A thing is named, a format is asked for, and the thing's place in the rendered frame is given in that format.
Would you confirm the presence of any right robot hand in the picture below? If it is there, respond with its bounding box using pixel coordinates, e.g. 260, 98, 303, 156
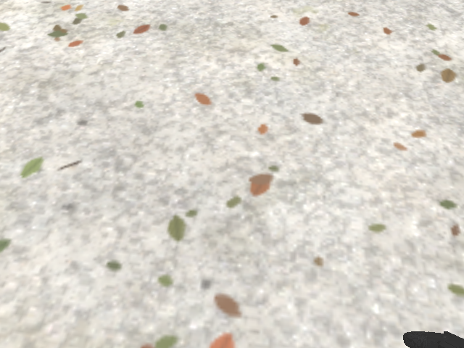
403, 331, 464, 348

